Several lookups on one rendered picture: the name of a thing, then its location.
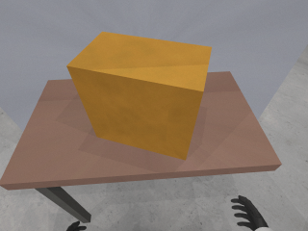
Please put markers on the table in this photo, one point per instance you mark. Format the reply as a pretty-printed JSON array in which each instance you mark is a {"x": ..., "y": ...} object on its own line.
[{"x": 59, "y": 147}]

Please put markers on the carton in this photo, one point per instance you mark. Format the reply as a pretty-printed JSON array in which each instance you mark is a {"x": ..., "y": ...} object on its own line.
[{"x": 142, "y": 92}]

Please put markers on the left robot hand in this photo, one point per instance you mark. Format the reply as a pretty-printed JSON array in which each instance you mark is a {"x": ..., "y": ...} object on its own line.
[{"x": 75, "y": 227}]

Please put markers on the right robot hand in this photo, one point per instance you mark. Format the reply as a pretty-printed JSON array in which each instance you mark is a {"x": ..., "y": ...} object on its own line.
[{"x": 254, "y": 217}]

